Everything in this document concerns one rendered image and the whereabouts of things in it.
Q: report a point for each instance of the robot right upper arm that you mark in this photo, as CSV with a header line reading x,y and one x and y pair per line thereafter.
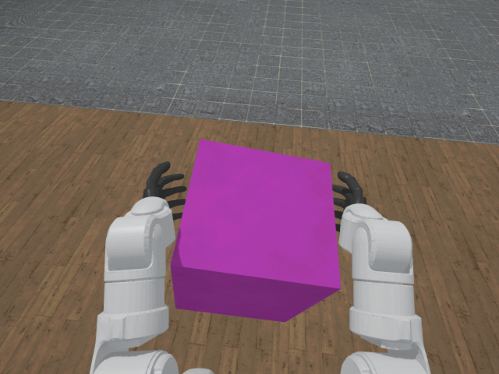
x,y
363,362

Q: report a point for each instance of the robot left forearm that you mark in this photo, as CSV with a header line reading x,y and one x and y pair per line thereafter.
x,y
134,267

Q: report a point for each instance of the robot left upper arm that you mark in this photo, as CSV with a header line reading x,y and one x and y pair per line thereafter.
x,y
138,362

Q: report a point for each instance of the carton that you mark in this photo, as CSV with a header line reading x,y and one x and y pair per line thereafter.
x,y
257,237

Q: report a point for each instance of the robot right hand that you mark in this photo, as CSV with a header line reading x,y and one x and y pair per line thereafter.
x,y
352,195

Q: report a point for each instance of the robot right forearm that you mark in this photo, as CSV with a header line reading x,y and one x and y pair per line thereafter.
x,y
383,310

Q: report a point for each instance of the robot left hand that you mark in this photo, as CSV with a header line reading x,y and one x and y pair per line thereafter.
x,y
155,183

